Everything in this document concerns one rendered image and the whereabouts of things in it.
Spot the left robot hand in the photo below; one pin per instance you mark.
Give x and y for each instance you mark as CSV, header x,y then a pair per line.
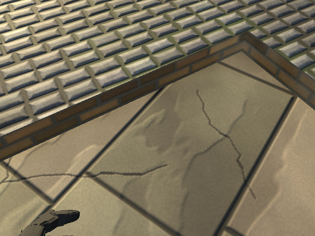
x,y
49,221

